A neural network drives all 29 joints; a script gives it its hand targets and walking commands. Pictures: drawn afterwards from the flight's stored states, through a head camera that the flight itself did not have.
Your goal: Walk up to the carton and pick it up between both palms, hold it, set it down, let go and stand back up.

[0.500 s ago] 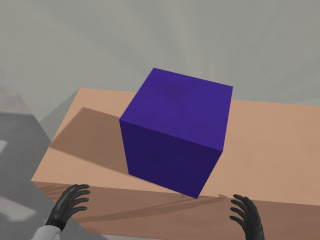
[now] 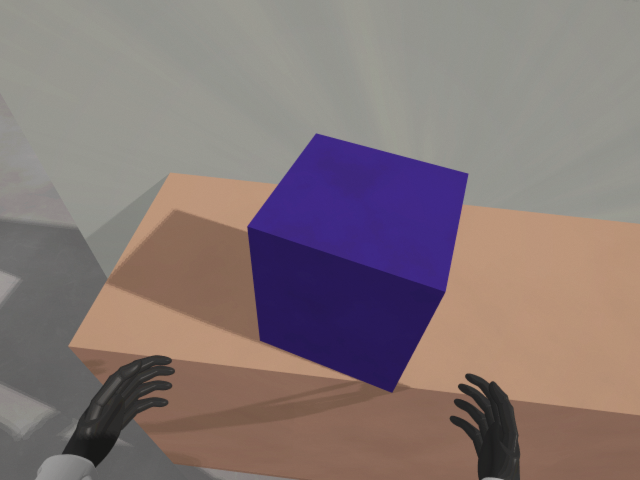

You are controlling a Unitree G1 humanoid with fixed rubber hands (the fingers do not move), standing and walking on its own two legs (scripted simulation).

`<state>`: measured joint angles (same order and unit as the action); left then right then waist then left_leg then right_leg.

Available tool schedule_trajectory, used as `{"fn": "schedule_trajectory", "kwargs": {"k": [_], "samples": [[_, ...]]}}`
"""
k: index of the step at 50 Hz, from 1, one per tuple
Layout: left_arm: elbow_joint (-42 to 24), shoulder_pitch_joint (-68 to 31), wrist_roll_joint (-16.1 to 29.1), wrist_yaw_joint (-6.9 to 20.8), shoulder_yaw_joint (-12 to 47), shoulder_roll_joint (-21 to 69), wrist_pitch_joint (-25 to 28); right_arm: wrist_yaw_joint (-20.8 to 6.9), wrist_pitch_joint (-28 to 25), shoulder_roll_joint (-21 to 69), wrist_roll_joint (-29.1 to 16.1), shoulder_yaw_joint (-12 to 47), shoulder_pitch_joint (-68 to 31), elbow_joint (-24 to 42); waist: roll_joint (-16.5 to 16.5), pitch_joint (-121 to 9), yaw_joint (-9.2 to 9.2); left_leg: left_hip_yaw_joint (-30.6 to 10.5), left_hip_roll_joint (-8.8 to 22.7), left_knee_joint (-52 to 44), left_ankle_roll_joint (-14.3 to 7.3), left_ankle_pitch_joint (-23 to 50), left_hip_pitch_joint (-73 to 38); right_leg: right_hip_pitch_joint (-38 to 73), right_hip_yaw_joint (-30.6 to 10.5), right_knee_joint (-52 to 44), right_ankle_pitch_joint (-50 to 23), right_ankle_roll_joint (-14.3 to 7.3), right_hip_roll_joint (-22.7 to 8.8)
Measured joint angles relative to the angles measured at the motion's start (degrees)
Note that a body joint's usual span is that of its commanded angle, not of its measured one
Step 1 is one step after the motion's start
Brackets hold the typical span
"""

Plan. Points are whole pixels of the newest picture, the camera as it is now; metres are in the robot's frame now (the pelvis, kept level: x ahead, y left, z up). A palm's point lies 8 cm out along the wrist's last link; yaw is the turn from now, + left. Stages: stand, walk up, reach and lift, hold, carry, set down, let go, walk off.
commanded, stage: reach and lift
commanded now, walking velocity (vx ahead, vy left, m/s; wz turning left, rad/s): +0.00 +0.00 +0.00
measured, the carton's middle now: (354, 264) +0.38 -0.02 +0.06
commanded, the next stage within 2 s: none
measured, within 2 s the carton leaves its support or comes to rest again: neither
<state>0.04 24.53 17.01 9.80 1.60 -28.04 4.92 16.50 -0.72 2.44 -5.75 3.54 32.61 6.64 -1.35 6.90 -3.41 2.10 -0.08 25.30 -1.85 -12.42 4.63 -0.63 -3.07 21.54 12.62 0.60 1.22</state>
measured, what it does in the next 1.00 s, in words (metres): stands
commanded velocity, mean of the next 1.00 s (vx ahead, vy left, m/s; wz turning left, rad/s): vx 0.00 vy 0.00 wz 0.00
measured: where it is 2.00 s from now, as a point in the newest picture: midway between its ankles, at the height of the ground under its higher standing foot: outside the picture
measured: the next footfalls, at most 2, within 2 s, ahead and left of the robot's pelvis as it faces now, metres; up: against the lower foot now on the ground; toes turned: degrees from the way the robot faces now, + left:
none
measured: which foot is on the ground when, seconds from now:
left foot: down 0.00-1.00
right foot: down 0.00-1.00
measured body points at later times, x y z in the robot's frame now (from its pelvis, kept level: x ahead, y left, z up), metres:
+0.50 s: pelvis +0.04 +0.01 +0.00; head +0.04 +0.02 +0.45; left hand +0.24 +0.24 +0.07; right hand +0.22 -0.19 +0.06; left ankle +0.03 +0.09 -0.74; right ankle +0.00 -0.13 -0.74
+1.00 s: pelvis +0.04 -0.01 +0.01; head +0.05 +0.00 +0.46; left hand +0.31 +0.22 +0.10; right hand +0.24 -0.21 +0.10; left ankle +0.03 +0.09 -0.74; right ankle +0.00 -0.13 -0.74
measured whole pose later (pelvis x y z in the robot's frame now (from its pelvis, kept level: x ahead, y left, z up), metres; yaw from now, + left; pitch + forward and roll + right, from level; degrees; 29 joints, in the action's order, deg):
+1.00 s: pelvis +0.04 -0.01 +0.01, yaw -2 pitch -5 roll +0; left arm -15.1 9.9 14.7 10.3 -7.9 -23.9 -20.7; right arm 17.9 21.0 -9.3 -14.5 3.2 24.7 30.3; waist -1.2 5.7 0.4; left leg 3.6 0.3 17.9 -0.9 -12.2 0.7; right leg 2.5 -4.7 14.6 11.9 0.3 1.4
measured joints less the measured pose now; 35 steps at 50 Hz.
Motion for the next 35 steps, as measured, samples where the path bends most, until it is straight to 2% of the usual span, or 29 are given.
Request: {"fn": "schedule_trajectory", "kwargs": {"k": [8, 16, 27, 35], "samples": [[-2.9, -0.4, 0.8, 0.2, -1.1, -1.3, -2.3, 1.1, 2.6, -0.4, -1.0, 1.3, 0.5, 4.2, -0.2, 0.0, -0.48, 0.4, 0.0, 0.4, -0.2, -0.8, 0.1, 0.0, -0.4, -0.1, 0.4, 0.0, 0.0], [-7.4, -1.0, 1.9, -0.9, -0.4, -1.2, -5.0, 0.7, 6.2, -2.4, -2.2, 0.0, -1.6, 8.5, 0.1, -0.5, -0.79, 0.6, -0.2, 0.1, -0.5, -1.5, 0.2, 0.3, -0.5, -1.2, 0.7, 0.0, -0.2], [-14.1, -4.5, 1.5, -1.4, -3.0, 0.8, -13.8, 0.4, 14.4, -6.3, -4.9, -1.3, -4.2, 14.8, 0.8, -1.5, 0.79, 0.7, -0.2, -3.0, 0.0, -1.6, -1.4, 2.1, -0.8, -5.0, 0.3, 0.2, -0.4], [-16.6, -6.4, -1.0, -0.6, -6.1, 2.9, -18.9, 0.1, 16.6, -9.9, -6.8, -1.4, -3.3, 19.6, 0.5, -1.1, 2.17, 1.0, 0.1, -5.3, 0.6, -1.3, -2.6, 2.9, -1.1, -6.8, 0.0, -0.1, -0.1]]}}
